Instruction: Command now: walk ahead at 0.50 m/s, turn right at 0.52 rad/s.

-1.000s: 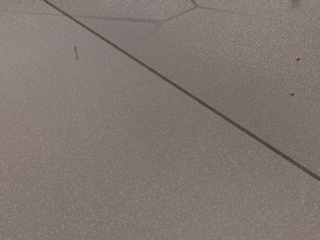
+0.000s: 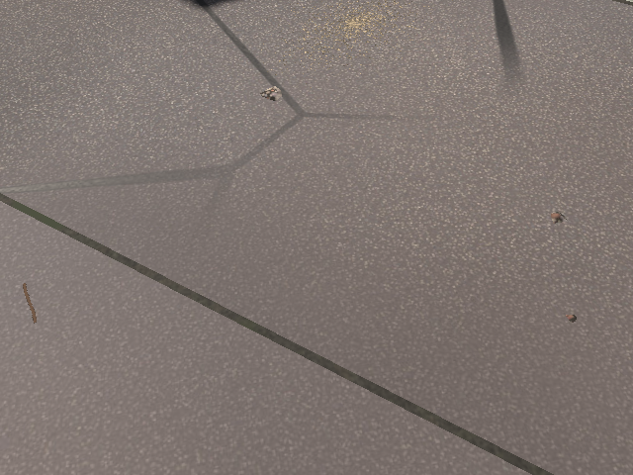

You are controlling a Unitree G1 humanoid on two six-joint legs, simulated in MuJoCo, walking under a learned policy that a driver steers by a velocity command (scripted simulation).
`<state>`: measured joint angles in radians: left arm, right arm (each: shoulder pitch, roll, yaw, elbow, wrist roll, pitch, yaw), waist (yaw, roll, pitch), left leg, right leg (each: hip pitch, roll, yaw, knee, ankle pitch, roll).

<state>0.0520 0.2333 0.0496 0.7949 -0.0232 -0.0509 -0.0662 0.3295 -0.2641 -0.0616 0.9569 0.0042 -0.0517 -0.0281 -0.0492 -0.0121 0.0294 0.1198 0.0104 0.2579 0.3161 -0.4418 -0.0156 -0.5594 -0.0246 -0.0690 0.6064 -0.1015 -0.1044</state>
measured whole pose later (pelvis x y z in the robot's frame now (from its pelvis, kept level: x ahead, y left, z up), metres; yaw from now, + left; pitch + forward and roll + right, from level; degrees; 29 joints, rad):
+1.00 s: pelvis +0.51 -0.11 +0.00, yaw -31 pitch +2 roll +2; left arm 0.06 0.26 0.05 0.61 0.02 -0.04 -0.03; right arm 0.29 -0.30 -0.06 0.87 0.01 -0.06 0.00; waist -0.07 -0.02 0.05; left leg -0.14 0.06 0.13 0.67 -0.50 -0.03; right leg -0.49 -0.01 0.00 0.53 -0.07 -0.05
